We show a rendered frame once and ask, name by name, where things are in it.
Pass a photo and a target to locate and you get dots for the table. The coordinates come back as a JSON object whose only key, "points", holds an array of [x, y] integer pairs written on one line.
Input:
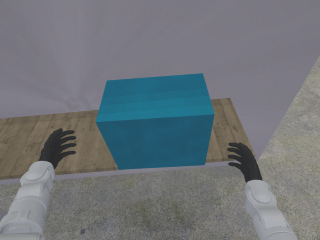
{"points": [[23, 138]]}

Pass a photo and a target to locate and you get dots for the left robot hand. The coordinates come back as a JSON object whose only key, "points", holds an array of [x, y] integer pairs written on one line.
{"points": [[53, 147]]}

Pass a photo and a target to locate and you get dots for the right robot hand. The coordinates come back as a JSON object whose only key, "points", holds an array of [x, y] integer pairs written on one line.
{"points": [[248, 166]]}

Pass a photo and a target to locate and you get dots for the robot left forearm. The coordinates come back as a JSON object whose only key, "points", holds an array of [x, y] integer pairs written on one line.
{"points": [[28, 209]]}

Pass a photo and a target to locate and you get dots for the robot right forearm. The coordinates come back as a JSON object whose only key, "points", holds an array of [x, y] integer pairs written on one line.
{"points": [[268, 220]]}

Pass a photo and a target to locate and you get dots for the carton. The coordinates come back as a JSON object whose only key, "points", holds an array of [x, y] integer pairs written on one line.
{"points": [[157, 122]]}

